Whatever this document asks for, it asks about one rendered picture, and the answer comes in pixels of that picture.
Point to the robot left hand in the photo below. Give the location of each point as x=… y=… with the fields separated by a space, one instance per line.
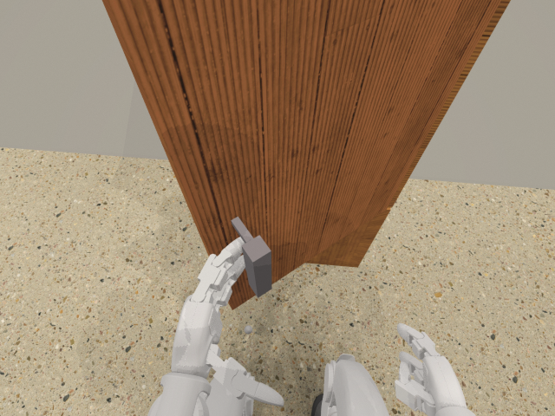
x=199 y=323

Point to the left robot forearm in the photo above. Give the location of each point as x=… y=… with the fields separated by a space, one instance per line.
x=183 y=395

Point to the handle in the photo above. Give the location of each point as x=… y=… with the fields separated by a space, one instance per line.
x=257 y=256

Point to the robot thigh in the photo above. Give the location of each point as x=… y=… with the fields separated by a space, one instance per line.
x=221 y=402
x=349 y=387

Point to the robot right thigh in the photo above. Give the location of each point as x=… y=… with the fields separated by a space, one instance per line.
x=349 y=387

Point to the robot left thigh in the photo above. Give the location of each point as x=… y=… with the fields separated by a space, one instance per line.
x=221 y=402

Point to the robot right hand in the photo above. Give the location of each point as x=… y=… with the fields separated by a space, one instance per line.
x=435 y=385

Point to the cupboard door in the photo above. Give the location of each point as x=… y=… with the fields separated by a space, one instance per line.
x=300 y=117

